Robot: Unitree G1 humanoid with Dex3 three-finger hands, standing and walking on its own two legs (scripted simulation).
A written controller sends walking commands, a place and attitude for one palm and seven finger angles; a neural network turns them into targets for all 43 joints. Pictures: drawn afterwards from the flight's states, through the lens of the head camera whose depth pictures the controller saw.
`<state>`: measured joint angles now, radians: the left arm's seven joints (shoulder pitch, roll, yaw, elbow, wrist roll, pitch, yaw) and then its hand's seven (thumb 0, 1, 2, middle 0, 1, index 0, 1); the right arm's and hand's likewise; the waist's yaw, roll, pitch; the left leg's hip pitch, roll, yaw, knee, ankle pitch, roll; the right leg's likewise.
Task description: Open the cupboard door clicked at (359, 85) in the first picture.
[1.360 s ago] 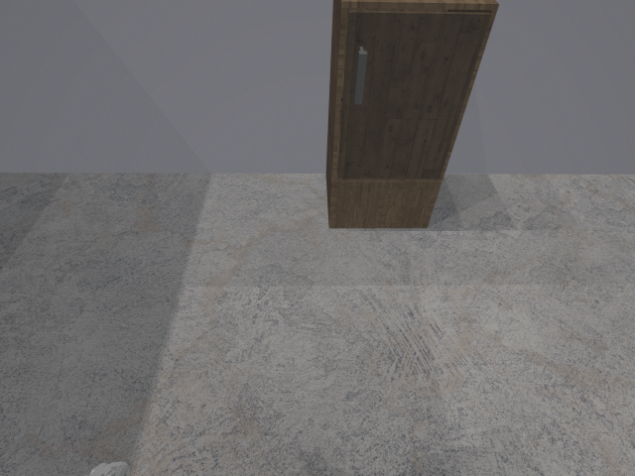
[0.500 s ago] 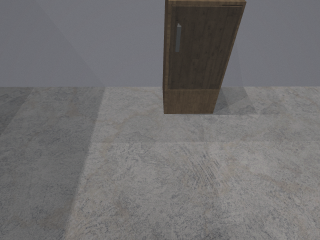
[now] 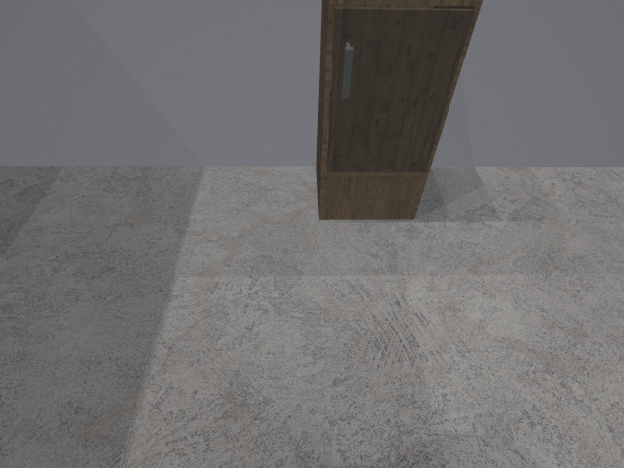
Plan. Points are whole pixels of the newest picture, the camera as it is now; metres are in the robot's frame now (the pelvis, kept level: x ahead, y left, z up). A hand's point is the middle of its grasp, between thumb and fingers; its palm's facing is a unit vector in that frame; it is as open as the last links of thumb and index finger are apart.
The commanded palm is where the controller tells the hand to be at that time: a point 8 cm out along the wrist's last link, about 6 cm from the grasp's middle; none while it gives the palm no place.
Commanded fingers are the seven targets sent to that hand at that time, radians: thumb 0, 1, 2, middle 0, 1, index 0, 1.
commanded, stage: look at it before walking up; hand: left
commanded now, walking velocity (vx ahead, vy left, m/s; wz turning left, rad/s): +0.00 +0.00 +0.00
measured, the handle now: (346, 70) +1.24 -0.03 -0.05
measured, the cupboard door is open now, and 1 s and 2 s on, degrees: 0 0 0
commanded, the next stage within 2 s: walk to a spot facing it in 0.08 s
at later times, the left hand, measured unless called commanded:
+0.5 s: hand out of the picture +0.06 +0.21 -0.18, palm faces -0.12 -0.95 -0.27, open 7.4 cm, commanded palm none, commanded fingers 0.00 0.90 0.90 -0.20 -0.30 -0.20 -0.30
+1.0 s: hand out of the picture +0.10 +0.17 -0.17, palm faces -0.25 -0.95 -0.19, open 7.4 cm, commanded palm none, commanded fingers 0.00 0.90 0.90 -0.20 -0.30 -0.20 -0.30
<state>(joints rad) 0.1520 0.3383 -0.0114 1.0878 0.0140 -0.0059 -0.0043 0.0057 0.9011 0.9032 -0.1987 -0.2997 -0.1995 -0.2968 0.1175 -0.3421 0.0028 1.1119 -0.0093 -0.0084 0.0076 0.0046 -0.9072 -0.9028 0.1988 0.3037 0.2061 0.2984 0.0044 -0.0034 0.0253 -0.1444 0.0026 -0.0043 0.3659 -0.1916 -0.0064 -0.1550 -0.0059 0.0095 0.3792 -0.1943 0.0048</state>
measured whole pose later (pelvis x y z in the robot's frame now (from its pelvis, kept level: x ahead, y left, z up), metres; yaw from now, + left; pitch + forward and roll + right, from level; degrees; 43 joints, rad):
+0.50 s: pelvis -0.01 -0.01 -0.02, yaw -9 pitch -1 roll +2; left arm 0.22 0.27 0.02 1.00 0.02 0.06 -0.02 0.00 0.90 0.90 -0.20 -0.30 -0.20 -0.30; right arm 0.14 -0.25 -0.02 1.01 -0.02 0.02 -0.01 0.00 -0.91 -0.90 0.20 0.30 0.21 0.30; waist 0.03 -0.02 0.06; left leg -0.20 0.05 0.13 0.53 -0.30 -0.02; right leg -0.33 0.01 0.05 0.71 -0.38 0.01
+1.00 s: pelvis +0.12 -0.02 -0.01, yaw -22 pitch +1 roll -1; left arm 0.49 0.15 0.04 1.04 0.03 -0.05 0.01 0.01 0.90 0.90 -0.20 -0.30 -0.20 -0.30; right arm 0.11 -0.21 -0.06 0.94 -0.02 0.00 0.02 0.01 -0.91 -0.90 0.19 0.30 0.20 0.30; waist 0.08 0.01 0.02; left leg -0.56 0.08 0.03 0.83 -0.24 -0.07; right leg -0.03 0.07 0.18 0.34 -0.32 -0.03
